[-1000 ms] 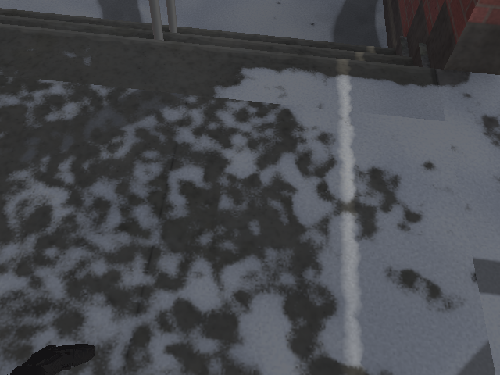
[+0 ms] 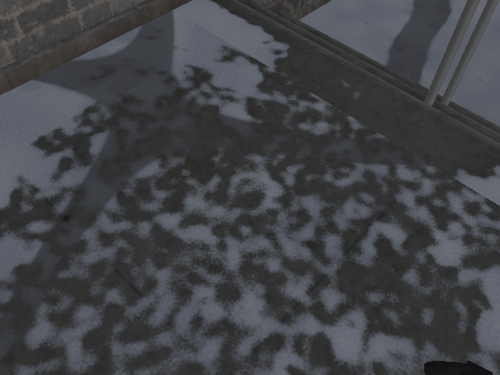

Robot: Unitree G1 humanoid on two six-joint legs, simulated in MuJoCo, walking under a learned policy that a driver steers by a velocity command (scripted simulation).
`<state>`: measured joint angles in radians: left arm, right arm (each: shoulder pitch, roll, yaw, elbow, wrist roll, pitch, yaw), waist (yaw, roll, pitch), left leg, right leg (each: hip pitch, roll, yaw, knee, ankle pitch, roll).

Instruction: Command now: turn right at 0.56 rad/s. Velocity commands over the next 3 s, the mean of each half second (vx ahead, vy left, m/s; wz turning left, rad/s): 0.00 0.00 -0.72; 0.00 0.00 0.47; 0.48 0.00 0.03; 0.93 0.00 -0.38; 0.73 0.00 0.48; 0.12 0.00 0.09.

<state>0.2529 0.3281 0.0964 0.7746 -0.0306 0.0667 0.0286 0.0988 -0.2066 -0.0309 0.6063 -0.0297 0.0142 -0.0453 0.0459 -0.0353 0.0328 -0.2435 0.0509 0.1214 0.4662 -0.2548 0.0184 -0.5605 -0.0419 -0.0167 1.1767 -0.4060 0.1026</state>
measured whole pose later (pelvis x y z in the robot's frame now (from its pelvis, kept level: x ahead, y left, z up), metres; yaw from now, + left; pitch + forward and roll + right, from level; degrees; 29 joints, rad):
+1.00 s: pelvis +0.05 -0.01 -0.01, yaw -5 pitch +3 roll -1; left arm 0.09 0.32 0.09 0.67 0.01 0.02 0.02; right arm 0.20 -0.33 -0.09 0.64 0.01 0.01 0.01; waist -0.01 -0.04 0.08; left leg -0.32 -0.04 0.00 0.58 -0.31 0.06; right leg -0.46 -0.01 0.00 1.08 -0.56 0.05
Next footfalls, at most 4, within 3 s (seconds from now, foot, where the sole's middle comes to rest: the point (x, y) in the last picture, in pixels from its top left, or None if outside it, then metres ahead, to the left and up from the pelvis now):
0.24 right None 0.01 -0.14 -0.78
0.92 left None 0.09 0.08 -0.78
1.52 right None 0.39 -0.18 -0.78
2.00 left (340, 244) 0.87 -0.24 -0.78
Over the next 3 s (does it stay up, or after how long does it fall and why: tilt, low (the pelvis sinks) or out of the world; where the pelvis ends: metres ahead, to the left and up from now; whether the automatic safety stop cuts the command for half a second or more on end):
stays up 1.19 -0.37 0.00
